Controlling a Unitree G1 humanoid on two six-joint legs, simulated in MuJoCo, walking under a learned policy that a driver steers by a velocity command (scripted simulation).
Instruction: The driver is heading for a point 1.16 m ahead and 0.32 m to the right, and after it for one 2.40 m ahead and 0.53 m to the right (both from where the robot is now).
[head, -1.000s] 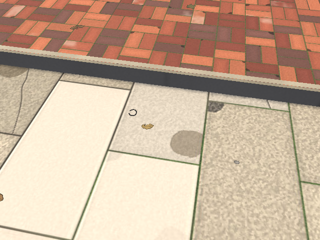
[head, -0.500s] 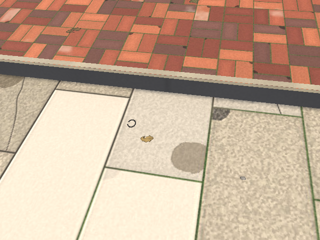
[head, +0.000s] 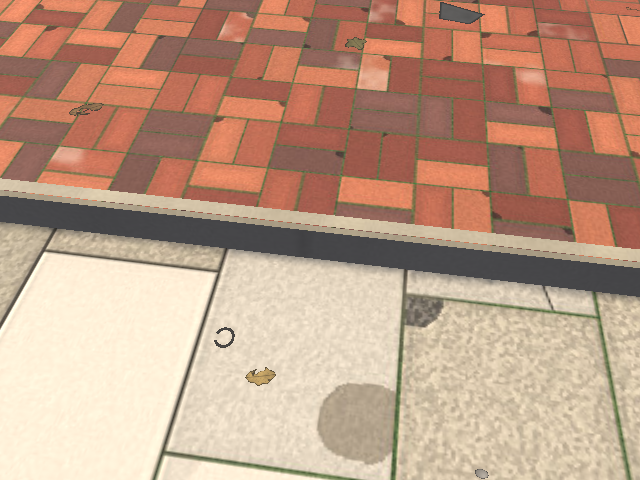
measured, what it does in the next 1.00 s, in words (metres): walks ahead: right foot, then left foot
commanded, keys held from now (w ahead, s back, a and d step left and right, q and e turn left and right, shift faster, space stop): w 0.58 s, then w+e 0.42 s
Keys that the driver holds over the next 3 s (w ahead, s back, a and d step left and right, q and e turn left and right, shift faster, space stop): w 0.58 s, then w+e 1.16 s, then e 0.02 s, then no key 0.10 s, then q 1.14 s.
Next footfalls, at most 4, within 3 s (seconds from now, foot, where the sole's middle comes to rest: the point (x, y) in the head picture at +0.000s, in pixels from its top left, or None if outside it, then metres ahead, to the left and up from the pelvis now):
0.26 right None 0.32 -0.11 -0.78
0.80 left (289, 422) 0.62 0.07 -0.78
1.32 right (393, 342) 0.82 -0.17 -0.78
1.90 left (409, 192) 1.20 -0.24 -0.66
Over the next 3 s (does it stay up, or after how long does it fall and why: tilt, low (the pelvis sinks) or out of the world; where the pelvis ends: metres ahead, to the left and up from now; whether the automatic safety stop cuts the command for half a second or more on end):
stays up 1.10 -0.25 0.10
